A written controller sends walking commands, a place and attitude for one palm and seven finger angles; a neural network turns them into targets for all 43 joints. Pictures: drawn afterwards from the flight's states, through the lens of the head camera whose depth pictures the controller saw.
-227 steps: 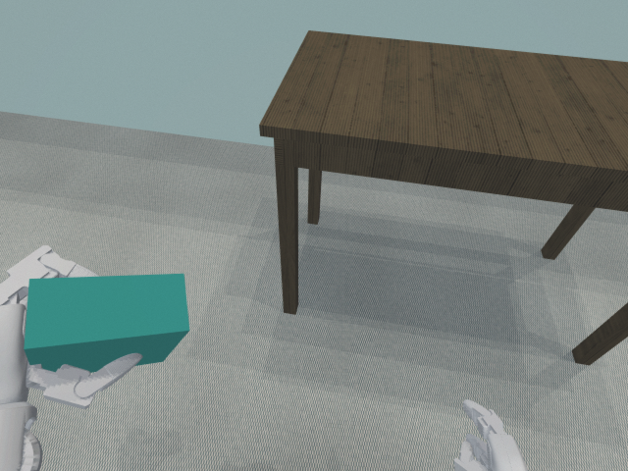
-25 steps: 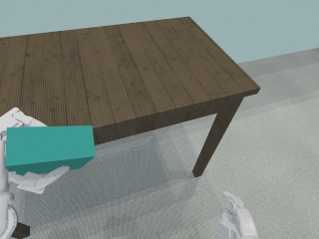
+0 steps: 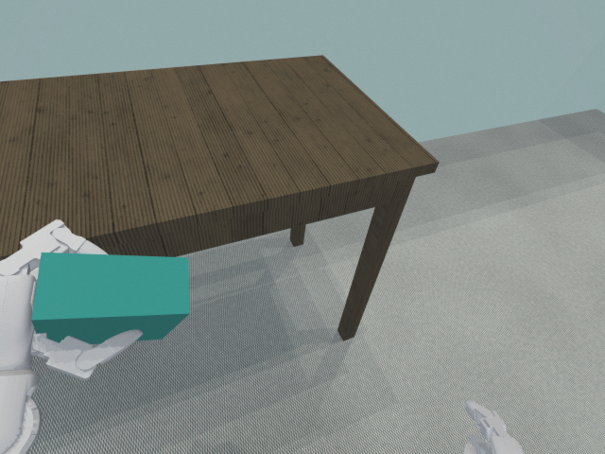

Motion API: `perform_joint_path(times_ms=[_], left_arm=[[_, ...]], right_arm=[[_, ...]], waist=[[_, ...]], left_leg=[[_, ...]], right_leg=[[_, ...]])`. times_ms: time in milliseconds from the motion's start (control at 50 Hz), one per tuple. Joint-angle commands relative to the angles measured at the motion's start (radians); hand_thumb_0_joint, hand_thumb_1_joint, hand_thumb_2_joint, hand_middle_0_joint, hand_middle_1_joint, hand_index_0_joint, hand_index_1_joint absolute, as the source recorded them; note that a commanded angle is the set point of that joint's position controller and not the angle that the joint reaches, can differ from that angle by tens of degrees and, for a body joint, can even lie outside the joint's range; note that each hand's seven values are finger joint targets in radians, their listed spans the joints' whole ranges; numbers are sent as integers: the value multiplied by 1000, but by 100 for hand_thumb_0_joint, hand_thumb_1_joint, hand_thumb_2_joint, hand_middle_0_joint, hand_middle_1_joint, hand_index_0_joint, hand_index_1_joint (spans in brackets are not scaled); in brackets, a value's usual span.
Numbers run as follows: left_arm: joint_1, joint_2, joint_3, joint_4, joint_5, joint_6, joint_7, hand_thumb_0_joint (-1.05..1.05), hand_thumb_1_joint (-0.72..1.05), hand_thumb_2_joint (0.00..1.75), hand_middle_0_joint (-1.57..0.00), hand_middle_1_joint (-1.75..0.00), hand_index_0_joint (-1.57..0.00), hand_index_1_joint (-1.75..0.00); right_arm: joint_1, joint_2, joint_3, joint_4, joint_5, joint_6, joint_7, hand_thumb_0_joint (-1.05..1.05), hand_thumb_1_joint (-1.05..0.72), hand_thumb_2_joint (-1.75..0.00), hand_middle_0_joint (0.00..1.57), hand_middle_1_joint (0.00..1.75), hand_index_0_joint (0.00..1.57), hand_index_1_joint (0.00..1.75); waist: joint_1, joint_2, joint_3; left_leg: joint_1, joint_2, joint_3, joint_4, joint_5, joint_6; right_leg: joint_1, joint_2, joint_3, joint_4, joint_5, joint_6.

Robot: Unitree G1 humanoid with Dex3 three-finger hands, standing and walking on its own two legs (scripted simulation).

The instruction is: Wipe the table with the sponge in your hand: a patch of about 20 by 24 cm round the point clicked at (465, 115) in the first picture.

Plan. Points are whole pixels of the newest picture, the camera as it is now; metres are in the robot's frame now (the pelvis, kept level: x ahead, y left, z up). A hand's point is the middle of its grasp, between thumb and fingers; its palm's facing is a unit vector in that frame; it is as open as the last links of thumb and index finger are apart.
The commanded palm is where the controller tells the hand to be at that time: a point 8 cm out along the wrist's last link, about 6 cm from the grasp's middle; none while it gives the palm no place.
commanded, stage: come to a stop and stand still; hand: left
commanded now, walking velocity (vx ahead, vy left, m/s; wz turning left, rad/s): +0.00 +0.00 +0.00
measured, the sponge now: (134, 303) +0.22 +0.20 +0.14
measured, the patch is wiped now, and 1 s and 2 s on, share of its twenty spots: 0.00 0.00 0.00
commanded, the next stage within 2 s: look again from close up in 0.26 s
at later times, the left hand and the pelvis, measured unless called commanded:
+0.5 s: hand (32, 307) +0.19 +0.27 +0.18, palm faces +0.45 -0.82 -0.35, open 9.8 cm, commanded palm +0.13 +0.29 +0.19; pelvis -0.02 +0.01 +0.01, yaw +1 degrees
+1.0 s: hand (60, 274) +0.23 +0.26 +0.18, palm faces +0.41 -0.84 -0.37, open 9.8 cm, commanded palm +0.17 +0.31 +0.19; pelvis +0.03 +0.02 +0.00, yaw +3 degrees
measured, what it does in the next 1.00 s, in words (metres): steps on the spot: left foot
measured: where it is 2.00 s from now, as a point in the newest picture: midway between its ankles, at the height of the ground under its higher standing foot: outside the picture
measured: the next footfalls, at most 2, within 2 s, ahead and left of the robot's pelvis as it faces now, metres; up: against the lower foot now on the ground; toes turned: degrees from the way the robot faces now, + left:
left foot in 0.32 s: +0.06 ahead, +0.10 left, +0.00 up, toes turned +1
right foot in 1.46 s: +0.22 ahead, +0.01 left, +0.00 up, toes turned +1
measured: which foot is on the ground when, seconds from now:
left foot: down 0.00-0.14, up 0.16-0.30, down 0.32-1.00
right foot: down 0.00-1.00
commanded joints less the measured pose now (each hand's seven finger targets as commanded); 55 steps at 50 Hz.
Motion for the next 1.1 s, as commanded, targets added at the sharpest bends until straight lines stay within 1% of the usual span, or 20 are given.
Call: perform_joint_path(times_ms=[0,60,100,140,160,240,300,320,380,480,540,620,780,840,920,980,1020,1040,1060,1080], left_arm=[[-271,182,195,-227,2,-109,43,0,10,130,-120,-160,-120,-160],[-149,123,138,-221,2,-114,25,0,10,130,-120,-160,-120,-160],[-79,142,137,-214,-1,-102,15,0,10,130,-120,-160,-120,-160],[-93,122,122,-183,-11,-79,13,0,10,130,-120,-160,-120,-160],[-66,99,104,-147,-14,-65,17,0,10,130,-120,-160,-120,-160],[-160,177,165,-173,-24,-66,32,0,10,130,-120,-160,-120,-160],[-221,163,152,-244,-19,-88,44,0,10,130,-120,-160,-120,-160],[-246,178,162,-284,-18,-95,47,0,10,130,-120,-160,-120,-160],[-224,176,145,-363,-19,-107,38,0,10,130,-120,-160,-120,-160],[-117,119,113,-275,-5,-95,42,0,10,130,-120,-160,-120,-160],[-40,120,140,-162,-12,-77,40,0,10,130,-120,-160,-120,-160],[-80,122,128,-124,-23,-68,37,0,10,130,-120,-160,-120,-160],[-125,161,126,-285,-29,-81,45,0,10,130,-120,-160,-120,-160],[-64,179,149,-297,-34,-83,53,0,10,130,-120,-160,-120,-160],[-16,176,163,-227,-37,-93,60,0,10,130,-120,-160,-120,-160],[-51,174,168,-194,-37,-99,63,0,10,130,-120,-160,-120,-160],[-99,180,168,-216,-36,-101,60,0,10,130,-120,-160,-120,-160],[-126,178,162,-244,-39,-102,50,0,10,130,-120,-160,-120,-160],[-113,173,164,-269,-34,-111,48,0,10,130,-120,-160,-120,-160],[-131,172,152,-308,-27,-128,50,0,10,130,-120,-160,-120,-160]], right_arm=[[-155,-77,-28,-194,2,-75,15,0,-90,-90,20,30,20,30],[-129,-67,-28,-206,6,-95,40,0,-90,-90,20,30,20,30],[-132,-61,-30,-207,-6,-77,46,0,-90,-90,20,30,20,30],[-150,-69,-23,-180,-8,-58,50,0,-90,-90,20,30,20,30],[-113,-65,-20,-155,-8,-49,44,0,-90,-90,20,30,20,30],[-158,-47,12,-133,-12,-53,16,0,-90,-90,20,30,20,30],[-152,-76,-1,-156,-5,-66,11,0,-90,-90,20,30,20,30],[-154,-84,-7,-166,0,-68,12,0,-90,-90,20,30,20,30],[-175,-61,12,-176,-13,-75,13,0,-90,-90,20,30,20,30],[-158,-70,2,-174,-11,-77,24,0,-90,-90,20,30,20,30],[-147,-79,-9,-169,-16,-54,24,0,-90,-90,20,30,20,30],[-154,-72,-2,-166,-9,-21,13,0,-90,-90,20,30,20,30],[-166,-83,-9,-187,-7,-23,1,0,-90,-90,20,30,20,30],[-164,-94,-21,-193,-11,-22,7,0,-90,-90,20,30,20,30],[-148,-87,-29,-184,5,3,17,0,-90,-90,20,30,20,30],[-144,-87,-31,-174,17,27,22,0,-90,-90,20,30,20,30],[-125,-71,-25,-161,14,39,23,0,-90,-90,20,30,20,30],[-131,-81,-29,-162,16,36,14,0,-90,-90,20,30,20,30],[-124,-96,-35,-170,15,29,13,0,-90,-90,20,30,20,30],[-135,-78,-37,-182,11,14,16,0,-90,-90,20,30,20,30]], waist=[[28,452,-54],[20,230,-123],[15,-26,-84],[24,-165,-32],[12,-166,-26],[3,13,-53],[20,144,-131],[25,127,-167],[21,295,-185],[18,150,-165],[12,68,-114],[3,47,-80],[9,148,-239],[5,118,-234],[8,-46,-116],[6,-69,-44],[-23,-2,-56],[-38,144,-67],[-35,332,-115],[-33,408,-133]], left_leg=[[-313,155,-196,-443,-625,92],[-131,59,-78,-257,-396,45],[-95,-42,3,12,-229,-8],[-61,-59,-4,321,-155,-32],[-93,-39,-30,356,-154,-25],[84,-51,15,-86,-80,-21],[162,88,-167,-242,7,47],[148,100,-160,-221,82,55],[99,132,-232,-308,-5,46],[-2,81,-151,-277,-156,30],[9,20,-88,-213,-169,5],[24,15,-95,-209,-174,5],[111,23,-85,-168,107,19],[44,2,-70,-74,-2,30],[-176,-24,-37,150,-156,23],[-235,30,-48,208,-239,27],[3,21,-17,29,-149,34],[137,11,-48,-93,-82,42],[283,132,-287,-194,-8,108],[357,267,-474,-265,84,199]], right_leg=[[224,42,-23,158,-83,10],[223,12,-14,-156,-42,12],[91,-117,226,-394,-183,-36],[-146,-295,437,-499,-392,-127],[-135,-297,383,-474,-354,-135],[-79,-151,160,-334,-120,-52],[-9,-37,94,-191,36,17],[49,-30,87,-175,125,27],[96,-26,49,-93,78,27],[198,-42,65,-209,132,21],[103,-75,136,-318,39,1],[28,-82,141,-368,-63,4],[193,-80,76,-222,277,8],[201,-150,155,-221,171,-33],[202,-327,357,-276,-6,-135],[172,-402,383,-241,102,-182],[-3,-323,231,-117,99,-116],[-99,-218,124,39,77,-60],[-245,-65,-4,267,3,10],[-369,-15,-8,449,-251,26]])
